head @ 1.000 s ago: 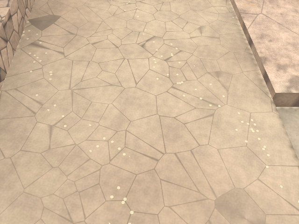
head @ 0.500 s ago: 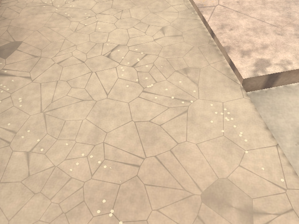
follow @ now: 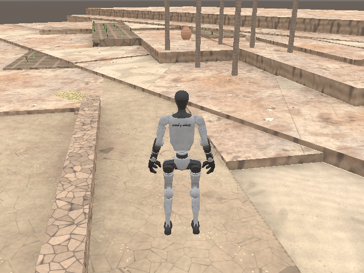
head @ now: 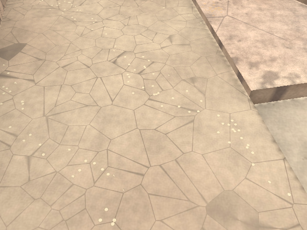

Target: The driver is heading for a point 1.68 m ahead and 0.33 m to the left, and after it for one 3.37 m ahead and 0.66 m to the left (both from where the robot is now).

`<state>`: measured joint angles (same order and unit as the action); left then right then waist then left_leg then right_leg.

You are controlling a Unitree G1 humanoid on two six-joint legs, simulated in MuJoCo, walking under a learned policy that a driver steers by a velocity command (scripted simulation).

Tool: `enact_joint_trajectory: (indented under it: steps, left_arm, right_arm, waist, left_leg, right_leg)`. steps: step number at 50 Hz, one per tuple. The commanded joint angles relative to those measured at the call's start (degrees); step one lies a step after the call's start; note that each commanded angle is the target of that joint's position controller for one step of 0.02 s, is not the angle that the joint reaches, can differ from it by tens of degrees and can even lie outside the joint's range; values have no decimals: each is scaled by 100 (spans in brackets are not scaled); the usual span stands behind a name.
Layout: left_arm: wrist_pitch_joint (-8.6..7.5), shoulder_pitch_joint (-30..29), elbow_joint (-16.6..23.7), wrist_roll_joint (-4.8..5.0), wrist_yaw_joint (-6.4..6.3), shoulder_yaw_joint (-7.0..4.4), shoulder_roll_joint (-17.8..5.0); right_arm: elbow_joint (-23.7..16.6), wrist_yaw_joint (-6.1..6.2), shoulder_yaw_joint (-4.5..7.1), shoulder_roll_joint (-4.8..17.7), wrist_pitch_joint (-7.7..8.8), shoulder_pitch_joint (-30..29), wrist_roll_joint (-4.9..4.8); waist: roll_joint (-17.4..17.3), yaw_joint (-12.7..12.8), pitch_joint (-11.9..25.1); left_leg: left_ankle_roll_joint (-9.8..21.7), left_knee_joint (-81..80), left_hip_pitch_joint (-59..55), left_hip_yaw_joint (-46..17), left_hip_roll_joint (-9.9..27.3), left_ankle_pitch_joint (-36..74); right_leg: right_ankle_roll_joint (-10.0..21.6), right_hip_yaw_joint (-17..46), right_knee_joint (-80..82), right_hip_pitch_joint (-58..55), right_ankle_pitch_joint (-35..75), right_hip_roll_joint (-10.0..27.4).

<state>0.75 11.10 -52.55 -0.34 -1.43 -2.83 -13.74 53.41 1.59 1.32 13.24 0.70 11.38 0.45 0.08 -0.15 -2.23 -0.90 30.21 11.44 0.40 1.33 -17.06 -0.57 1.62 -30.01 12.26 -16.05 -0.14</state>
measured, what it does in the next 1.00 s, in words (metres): stands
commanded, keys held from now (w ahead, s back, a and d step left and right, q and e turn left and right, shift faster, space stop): no key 0.94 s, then w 0.06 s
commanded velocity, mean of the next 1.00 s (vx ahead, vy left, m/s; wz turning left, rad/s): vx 0.00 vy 0.00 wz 0.00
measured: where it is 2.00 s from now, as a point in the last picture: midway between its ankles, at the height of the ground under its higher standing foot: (154, 226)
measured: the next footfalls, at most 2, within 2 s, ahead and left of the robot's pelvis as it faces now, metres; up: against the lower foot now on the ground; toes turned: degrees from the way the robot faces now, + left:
left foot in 1.64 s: +0.42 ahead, +0.12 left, +0.00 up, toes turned +9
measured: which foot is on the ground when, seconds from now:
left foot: down 0.00-1.00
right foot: down 0.00-1.00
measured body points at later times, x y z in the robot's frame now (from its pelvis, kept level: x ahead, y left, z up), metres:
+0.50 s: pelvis +0.00 +0.00 +0.00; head +0.01 +0.01 +0.45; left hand +0.04 +0.26 -0.15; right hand +0.04 -0.25 -0.15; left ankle -0.01 +0.13 -0.73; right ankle +0.00 -0.13 -0.73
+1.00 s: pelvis +0.00 +0.01 +0.00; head +0.01 +0.01 +0.45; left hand +0.01 +0.25 -0.16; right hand +0.01 -0.23 -0.15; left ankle -0.01 +0.13 -0.73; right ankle +0.00 -0.13 -0.73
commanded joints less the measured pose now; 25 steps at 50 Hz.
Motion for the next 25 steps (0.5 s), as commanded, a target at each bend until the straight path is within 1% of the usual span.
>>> enact_joint_trajectory:
  steps: [1, 13, 25]
  left_arm:
    - [-73, -65, 121, 8, -38, -104, -573]
    - [-66, 67, -441, 25, -91, -47, -524]
    - [-60, 176, -792, 32, -105, 19, -430]
  right_arm:
    - [-146, 23, 139, 682, 47, 41, -7]
    - [232, 43, 99, 589, 23, 158, -19]
    - [499, 68, 52, 507, 14, 372, -27]
  waist:
    - [23, -30, 139]
    - [-30, -2, 59]
    - [-12, 8, -4]
  left_leg:
    - [124, -567, 112, -167, 165, 777]
    - [123, -631, 119, -99, 79, 809]
    - [133, -677, 153, -76, 37, 749]
  right_leg:
    - [118, 168, 455, -75, 960, 169]
    - [101, 99, 507, -101, 962, 152]
    - [84, 36, 562, -63, 881, 126]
